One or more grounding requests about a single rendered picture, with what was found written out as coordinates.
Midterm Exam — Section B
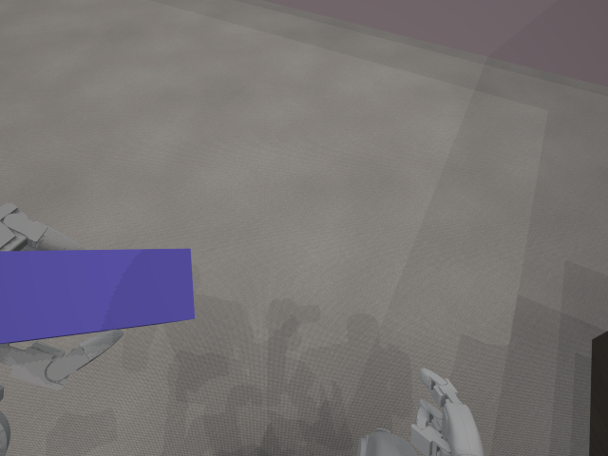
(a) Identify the robot right hand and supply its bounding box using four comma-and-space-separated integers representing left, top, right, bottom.
410, 368, 484, 456

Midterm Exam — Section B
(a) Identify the sponge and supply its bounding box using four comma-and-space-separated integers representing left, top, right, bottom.
0, 249, 195, 344

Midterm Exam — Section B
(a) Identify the table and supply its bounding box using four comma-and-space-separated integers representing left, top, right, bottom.
589, 331, 608, 456

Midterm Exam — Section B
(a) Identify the right robot thigh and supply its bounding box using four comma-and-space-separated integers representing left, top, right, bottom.
357, 431, 417, 456

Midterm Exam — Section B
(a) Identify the robot left hand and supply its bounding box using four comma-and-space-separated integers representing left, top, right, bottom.
0, 203, 124, 390

